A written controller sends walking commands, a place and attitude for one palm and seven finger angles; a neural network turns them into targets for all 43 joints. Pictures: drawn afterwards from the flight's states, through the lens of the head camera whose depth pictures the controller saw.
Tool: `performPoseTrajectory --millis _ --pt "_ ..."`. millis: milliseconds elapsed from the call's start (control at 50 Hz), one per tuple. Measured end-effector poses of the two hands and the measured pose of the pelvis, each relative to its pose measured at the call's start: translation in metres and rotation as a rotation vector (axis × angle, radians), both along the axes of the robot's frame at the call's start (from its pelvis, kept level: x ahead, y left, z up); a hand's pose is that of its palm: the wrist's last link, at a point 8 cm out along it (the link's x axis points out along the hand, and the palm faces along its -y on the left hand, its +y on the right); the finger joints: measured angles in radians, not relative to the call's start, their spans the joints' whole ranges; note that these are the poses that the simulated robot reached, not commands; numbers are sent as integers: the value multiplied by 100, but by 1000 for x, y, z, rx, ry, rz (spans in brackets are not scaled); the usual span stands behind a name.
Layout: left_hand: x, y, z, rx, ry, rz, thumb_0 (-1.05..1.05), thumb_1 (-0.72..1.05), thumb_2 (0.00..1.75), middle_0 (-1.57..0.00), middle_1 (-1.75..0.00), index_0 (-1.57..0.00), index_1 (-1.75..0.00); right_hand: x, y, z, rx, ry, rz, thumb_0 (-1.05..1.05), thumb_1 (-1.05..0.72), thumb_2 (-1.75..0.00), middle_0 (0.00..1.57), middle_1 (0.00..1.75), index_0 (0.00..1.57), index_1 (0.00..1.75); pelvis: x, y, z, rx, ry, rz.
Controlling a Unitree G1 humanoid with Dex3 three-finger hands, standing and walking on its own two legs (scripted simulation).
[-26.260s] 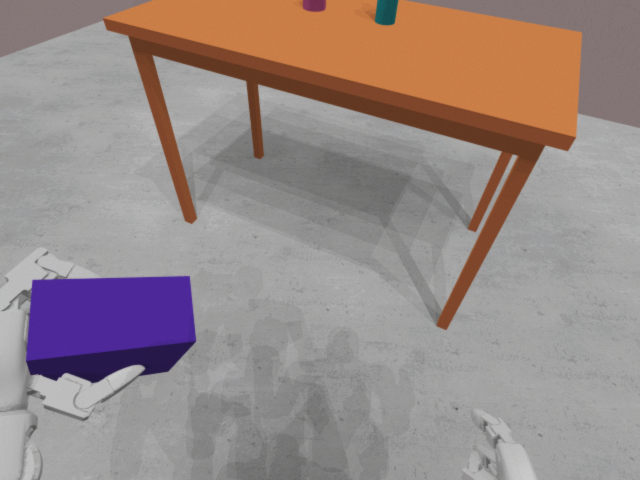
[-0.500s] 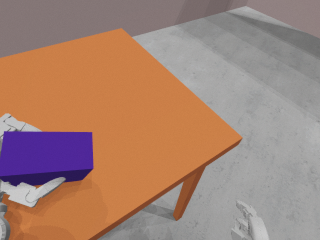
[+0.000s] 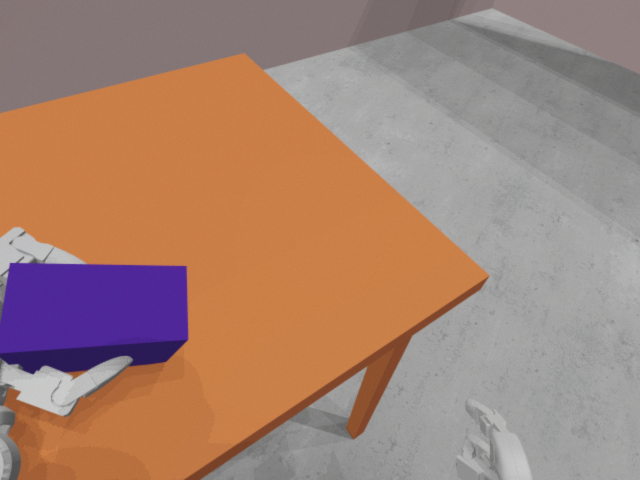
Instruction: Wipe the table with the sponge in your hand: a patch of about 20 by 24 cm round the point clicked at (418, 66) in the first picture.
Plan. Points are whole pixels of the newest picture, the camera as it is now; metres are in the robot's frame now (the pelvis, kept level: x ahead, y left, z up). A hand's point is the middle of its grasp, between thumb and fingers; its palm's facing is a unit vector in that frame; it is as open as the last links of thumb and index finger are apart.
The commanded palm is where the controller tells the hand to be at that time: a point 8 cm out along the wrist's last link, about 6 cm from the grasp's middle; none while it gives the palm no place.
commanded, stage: shuffle to correct the standing spot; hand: left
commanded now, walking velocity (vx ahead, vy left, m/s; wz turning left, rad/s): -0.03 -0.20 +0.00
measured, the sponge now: (128, 321) +0.23 +0.20 +0.15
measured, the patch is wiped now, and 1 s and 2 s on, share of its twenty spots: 0.05 0.05 0.05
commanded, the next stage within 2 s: come to a stop and stand still in 1.84 s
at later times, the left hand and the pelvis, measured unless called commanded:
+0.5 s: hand (70, 320) +0.22 +0.23 +0.17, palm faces +0.37 -0.86 -0.36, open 10.5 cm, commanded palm +0.16 +0.27 +0.18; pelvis +0.00 -0.01 +0.00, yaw +0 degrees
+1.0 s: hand (75, 321) +0.22 +0.23 +0.17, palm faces +0.36 -0.86 -0.37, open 10.5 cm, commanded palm +0.16 +0.27 +0.18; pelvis +0.00 -0.01 +0.00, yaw +0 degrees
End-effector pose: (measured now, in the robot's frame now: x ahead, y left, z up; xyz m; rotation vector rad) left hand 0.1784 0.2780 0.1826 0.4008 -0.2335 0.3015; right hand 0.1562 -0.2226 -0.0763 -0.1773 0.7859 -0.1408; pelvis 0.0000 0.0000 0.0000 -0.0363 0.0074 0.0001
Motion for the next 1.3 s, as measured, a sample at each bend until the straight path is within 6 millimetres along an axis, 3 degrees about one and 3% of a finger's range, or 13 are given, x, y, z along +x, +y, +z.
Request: performPoseTrajectory --millis 580,760,1300 --pt "1 -5 0 -2 -14 46 -2 -53 103 -67 -136 -69 -136 10 -12 -6 -4 2 8 1 -90 -90 21 30 20 30 7 -8 -3 7 -7 8" --pt "5 -7 3 22 -11 15 -2 -53 103 -67 -136 -69 -136 12 -10 1 3 -17 7 1 -91 -90 21 30 20 30 5 -9 -1 7 -10 9" --pt "-6 -12 4 26 -6 31 -2 -53 103 -67 -136 -69 -136 2 -16 -3 6 -17 3 1 -90 -90 21 30 20 30 -1 -12 -2 7 -11 10"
